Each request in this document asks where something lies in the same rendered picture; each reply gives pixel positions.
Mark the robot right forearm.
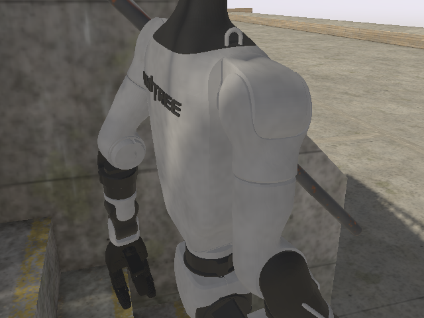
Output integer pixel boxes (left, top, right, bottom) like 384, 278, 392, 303
259, 250, 339, 318

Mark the left robot upper arm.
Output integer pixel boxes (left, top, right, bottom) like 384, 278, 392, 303
97, 17, 168, 170

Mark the left robot hand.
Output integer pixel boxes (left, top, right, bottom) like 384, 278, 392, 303
105, 237, 156, 309

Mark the humanoid robot torso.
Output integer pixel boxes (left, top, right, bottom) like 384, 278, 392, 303
143, 27, 270, 318

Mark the humanoid robot head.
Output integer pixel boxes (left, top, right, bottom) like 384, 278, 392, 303
153, 0, 256, 54

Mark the robot left forearm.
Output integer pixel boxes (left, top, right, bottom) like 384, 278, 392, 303
97, 151, 140, 246

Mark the right robot upper arm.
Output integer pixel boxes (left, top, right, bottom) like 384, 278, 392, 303
219, 54, 312, 299

